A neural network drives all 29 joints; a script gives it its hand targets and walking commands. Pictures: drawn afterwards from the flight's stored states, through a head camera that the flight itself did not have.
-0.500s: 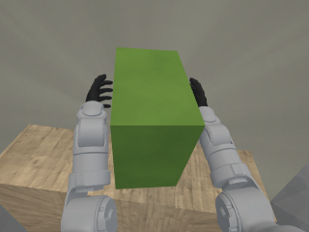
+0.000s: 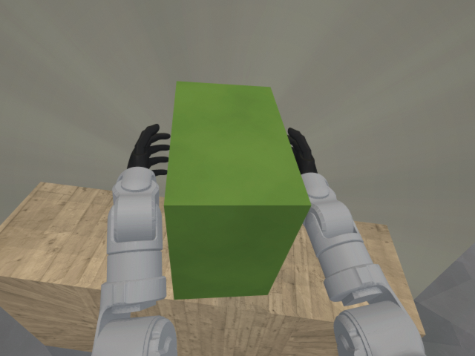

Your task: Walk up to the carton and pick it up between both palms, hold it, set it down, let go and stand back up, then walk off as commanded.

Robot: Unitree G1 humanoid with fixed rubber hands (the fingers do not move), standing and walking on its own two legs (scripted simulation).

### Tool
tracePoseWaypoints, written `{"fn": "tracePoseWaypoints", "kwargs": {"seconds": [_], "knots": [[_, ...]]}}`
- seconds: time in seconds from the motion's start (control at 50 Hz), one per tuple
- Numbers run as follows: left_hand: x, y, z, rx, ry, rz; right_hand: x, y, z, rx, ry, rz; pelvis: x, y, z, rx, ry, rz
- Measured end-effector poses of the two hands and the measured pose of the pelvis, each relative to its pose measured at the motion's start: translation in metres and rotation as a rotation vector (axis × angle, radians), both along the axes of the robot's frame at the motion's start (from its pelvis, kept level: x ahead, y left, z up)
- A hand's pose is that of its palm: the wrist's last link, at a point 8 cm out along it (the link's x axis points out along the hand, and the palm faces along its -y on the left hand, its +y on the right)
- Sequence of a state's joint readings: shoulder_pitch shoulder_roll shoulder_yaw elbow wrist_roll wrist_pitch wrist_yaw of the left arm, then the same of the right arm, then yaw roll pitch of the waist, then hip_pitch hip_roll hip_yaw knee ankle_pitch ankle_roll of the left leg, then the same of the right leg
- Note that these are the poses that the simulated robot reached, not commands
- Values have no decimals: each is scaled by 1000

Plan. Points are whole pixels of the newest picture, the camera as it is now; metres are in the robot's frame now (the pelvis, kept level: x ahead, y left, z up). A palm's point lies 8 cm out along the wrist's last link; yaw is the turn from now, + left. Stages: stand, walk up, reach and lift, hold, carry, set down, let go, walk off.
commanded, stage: hold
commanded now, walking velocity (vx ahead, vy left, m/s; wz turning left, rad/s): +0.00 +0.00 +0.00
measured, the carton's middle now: (223, 191) +0.37 +0.02 +0.11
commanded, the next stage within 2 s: none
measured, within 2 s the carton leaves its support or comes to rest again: neither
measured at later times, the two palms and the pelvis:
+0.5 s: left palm (146, 164) +0.36 +0.15 +0.18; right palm (304, 170) +0.37 -0.11 +0.17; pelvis +0.00 +0.00 +0.00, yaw +0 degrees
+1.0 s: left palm (139, 165) +0.34 +0.15 +0.20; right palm (307, 168) +0.35 -0.11 +0.18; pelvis +0.00 +0.00 +0.00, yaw +0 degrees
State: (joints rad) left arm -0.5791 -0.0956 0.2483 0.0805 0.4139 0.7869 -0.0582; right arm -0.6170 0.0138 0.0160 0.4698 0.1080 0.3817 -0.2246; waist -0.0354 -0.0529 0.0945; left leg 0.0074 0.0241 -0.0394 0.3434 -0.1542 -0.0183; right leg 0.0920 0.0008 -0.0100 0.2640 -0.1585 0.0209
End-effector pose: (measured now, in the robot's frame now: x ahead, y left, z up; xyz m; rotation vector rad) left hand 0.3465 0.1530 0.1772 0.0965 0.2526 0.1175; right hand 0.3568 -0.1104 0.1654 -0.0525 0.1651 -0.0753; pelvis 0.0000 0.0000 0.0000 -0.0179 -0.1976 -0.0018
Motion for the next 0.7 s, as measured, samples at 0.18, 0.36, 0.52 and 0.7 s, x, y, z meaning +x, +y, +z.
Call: {"fn": "tracePoseWaypoints", "kwargs": {"seconds": [0.18, 0.36, 0.52, 0.7], "knots": [[-8, -4, 36, -53, -166, 8, -11, -3, 35, 23, -161, -24, -4, 0, 0, 0, 5, 0], [1, -4, 30, 23, -66, 1, 1, -4, 27, 62, -60, -5, -7, 0, 0, 0, 0, 0], [16, -5, 6, -34, -28, 1, 10, -4, 2, 34, -25, -21, 3, -1, 0, 1, 17, 0], [11, -5, 43, -46, -179, 6, 7, -4, 42, 15, -172, -24, 11, -2, 0, 2, 23, 1]]}}
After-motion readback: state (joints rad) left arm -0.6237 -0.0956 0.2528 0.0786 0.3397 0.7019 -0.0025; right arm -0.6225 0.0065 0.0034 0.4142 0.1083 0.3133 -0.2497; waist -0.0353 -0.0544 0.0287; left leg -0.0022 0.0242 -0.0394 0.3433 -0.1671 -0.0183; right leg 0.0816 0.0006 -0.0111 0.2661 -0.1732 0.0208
